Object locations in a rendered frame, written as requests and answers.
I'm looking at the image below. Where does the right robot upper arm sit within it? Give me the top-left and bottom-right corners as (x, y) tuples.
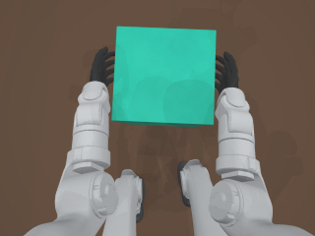
(208, 179), (314, 236)

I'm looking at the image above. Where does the robot right hand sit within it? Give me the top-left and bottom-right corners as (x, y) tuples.
(215, 51), (239, 95)

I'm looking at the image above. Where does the left robot forearm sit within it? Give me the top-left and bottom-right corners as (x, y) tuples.
(55, 81), (111, 207)

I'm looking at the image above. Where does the right robot thigh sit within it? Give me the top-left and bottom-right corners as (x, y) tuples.
(180, 164), (228, 236)

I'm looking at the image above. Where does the robot left hand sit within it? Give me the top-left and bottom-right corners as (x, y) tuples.
(89, 46), (115, 87)

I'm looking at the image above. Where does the carton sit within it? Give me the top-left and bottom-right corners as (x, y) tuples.
(111, 26), (217, 127)

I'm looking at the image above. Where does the right robot forearm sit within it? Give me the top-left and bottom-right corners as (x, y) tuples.
(215, 88), (269, 196)

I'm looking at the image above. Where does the left robot upper arm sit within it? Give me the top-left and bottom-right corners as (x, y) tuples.
(24, 170), (119, 236)

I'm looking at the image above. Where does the robot left foot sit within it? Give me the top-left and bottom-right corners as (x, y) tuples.
(136, 176), (145, 223)

